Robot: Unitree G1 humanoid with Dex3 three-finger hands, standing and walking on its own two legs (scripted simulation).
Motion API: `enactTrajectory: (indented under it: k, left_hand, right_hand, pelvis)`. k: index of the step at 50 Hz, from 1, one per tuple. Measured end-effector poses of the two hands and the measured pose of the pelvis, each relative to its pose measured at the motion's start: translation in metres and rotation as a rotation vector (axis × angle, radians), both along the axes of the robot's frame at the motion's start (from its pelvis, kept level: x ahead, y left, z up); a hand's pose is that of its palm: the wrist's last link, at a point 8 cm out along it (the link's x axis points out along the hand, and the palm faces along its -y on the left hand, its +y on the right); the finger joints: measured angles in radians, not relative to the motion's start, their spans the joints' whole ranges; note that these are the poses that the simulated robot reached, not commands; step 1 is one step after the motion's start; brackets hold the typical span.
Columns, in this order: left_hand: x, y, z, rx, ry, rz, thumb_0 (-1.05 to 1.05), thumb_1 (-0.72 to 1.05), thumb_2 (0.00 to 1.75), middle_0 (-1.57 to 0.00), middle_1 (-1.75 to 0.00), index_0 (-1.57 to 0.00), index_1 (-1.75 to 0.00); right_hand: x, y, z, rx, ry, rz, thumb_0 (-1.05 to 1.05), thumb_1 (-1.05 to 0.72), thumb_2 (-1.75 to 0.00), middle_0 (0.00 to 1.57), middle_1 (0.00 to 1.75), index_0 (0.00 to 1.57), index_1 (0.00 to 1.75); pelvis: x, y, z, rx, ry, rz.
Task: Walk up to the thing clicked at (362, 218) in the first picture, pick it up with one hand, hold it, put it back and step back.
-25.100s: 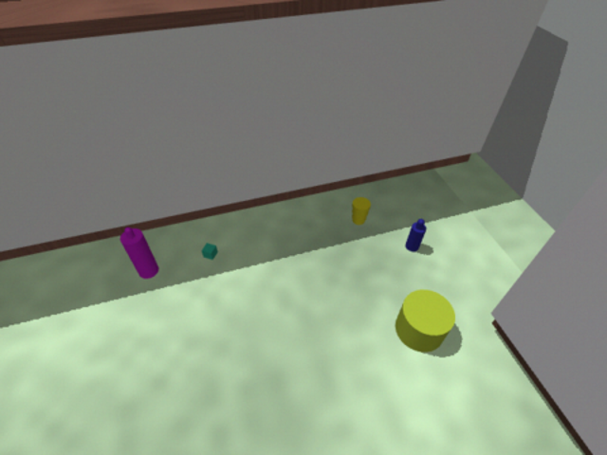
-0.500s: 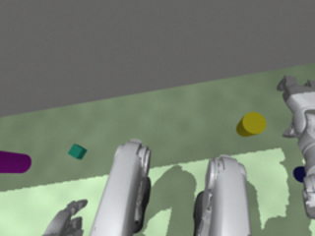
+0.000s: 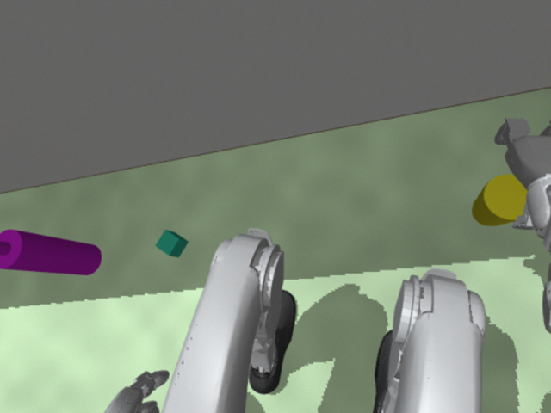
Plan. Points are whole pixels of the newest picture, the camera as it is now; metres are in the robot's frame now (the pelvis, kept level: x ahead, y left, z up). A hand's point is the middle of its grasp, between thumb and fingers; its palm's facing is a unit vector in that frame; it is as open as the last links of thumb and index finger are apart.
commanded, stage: home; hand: right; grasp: from above
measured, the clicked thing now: (498, 204) +0.48 -0.26 -0.29
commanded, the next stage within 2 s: none
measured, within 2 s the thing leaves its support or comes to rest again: neither
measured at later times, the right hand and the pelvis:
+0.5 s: hand out of the picture +0.42 -0.25 -0.02, palm faces -0.36 +0.53 -0.77, open 10.6 cm; pelvis +0.02 +0.00 +0.10, yaw -1 degrees
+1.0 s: hand out of the picture +0.29 -0.20 +0.19, palm faces +0.03 +0.95 -0.31, open 7.4 cm; pelvis +0.05 +0.01 +0.28, yaw -4 degrees
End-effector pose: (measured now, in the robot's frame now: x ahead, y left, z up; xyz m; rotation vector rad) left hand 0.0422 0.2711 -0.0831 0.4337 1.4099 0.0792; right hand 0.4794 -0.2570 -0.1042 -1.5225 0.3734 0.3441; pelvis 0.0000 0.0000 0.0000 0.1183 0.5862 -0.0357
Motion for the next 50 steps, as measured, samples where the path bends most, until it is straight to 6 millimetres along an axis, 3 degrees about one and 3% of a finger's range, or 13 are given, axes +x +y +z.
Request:
enactTrajectory:
  k: [4, 7, 11, 15, 20, 27, 31, 36, 43, 50]
  left_hand:
    - [-0.019, -0.010, -0.013, -0.032, 0.049, 0.035, 0.00, 0.91, 0.90, -0.20, -0.30, -0.20, -0.30]
    - [-0.027, -0.016, -0.018, -0.063, 0.075, 0.067, 0.00, 0.90, 0.90, -0.20, -0.30, -0.20, -0.30]
    - [-0.025, -0.021, -0.014, -0.105, 0.081, 0.107, 0.00, 0.90, 0.90, -0.20, -0.30, -0.20, -0.30]
    - [-0.009, -0.019, 0.001, -0.127, 0.055, 0.117, 0.00, 0.90, 0.90, -0.20, -0.30, -0.20, -0.30]
    - [0.026, -0.008, 0.033, -0.112, -0.026, 0.094, 0.00, 0.90, 0.90, -0.20, -0.30, -0.20, -0.30]
    - [0.095, 0.005, 0.092, -0.064, -0.209, 0.025, 0.00, 0.90, 0.90, -0.20, -0.30, -0.20, -0.30]
    - [0.136, 0.001, 0.125, -0.063, -0.339, -0.014, 0.00, 0.90, 0.90, -0.20, -0.30, -0.20, -0.30]
    - [0.176, -0.016, 0.168, -0.095, -0.498, -0.047, 0.00, 0.91, 0.90, -0.20, -0.30, -0.20, -0.30]
    - [0.201, -0.043, 0.229, -0.147, -0.627, -0.049, 0.01, 0.90, 0.90, -0.20, -0.30, -0.20, -0.30]
    - [0.197, -0.050, 0.282, -0.143, -0.661, -0.005, 0.01, 0.90, 0.90, -0.20, -0.30, -0.20, -0.30]
  right_hand:
    - [0.019, -0.005, -0.007, 0.004, -0.057, -0.061, 0.00, 0.52, -1.00, 0.15, 0.96, 0.14, 0.96]
    - [0.030, -0.011, -0.001, 0.010, -0.090, -0.113, 0.00, 0.47, -0.97, 0.19, 0.89, 0.17, 0.90]
    - [0.033, -0.020, 0.023, 0.029, -0.101, -0.181, 0.00, 0.39, -0.95, 0.21, 0.83, 0.20, 0.84]
    - [0.022, -0.027, 0.052, 0.077, -0.045, -0.245, 0.00, 0.31, -0.93, 0.22, 0.77, 0.21, 0.79]
    - [-0.007, -0.024, 0.091, 0.236, 0.001, -0.311, 0.00, 0.09, -0.92, 0.23, 0.66, 0.21, 0.68]
    - [-0.074, -0.015, 0.148, 0.487, 0.017, -0.398, 0.00, -0.35, -0.93, 0.22, 0.50, 0.21, 0.51]
    - [-0.111, -0.015, 0.177, 0.575, 0.014, -0.489, 0.00, -0.59, -0.92, 0.22, 0.41, 0.21, 0.42]
    - [-0.151, -0.011, 0.213, 0.688, 0.028, -0.622, 0.01, -0.78, -0.91, 0.21, 0.35, 0.21, 0.35]
    - [-0.190, 0.005, 0.266, 0.857, 0.071, -0.794, 0.01, -0.87, -0.90, 0.21, 0.31, 0.21, 0.31]
    - [-0.206, 0.014, 0.322, 0.976, 0.086, -0.926, 0.01, -0.89, -0.90, 0.20, 0.30, 0.20, 0.30]
  pelvis:
    - [0.005, 0.000, -0.011, 0.004, 0.014, 0.005]
    - [0.010, 0.000, -0.012, 0.005, 0.028, 0.009]
    - [0.017, 0.000, -0.001, 0.004, 0.051, 0.009]
    - [0.023, -0.001, 0.022, -0.002, 0.068, 0.006]
    - [0.025, -0.002, 0.058, -0.008, 0.063, 0.002]
    - [0.023, -0.001, 0.111, -0.021, 0.025, -0.008]
    - [0.021, 0.002, 0.138, -0.030, -0.012, -0.016]
    - [0.021, 0.004, 0.171, -0.041, -0.063, -0.025]
    - [0.031, 0.006, 0.224, -0.056, -0.132, -0.033]
    - [0.049, 0.006, 0.275, -0.065, -0.203, -0.039]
